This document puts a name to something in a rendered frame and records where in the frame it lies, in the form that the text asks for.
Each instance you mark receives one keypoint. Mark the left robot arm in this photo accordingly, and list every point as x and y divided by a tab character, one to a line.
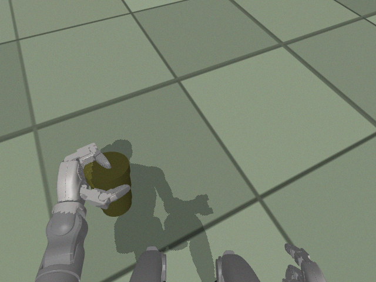
64	254

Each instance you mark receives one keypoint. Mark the left robot hand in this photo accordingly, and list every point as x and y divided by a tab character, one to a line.
72	184

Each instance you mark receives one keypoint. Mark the cup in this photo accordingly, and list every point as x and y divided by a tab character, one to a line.
102	178

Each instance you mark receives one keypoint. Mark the right robot hand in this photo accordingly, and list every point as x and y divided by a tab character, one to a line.
309	272

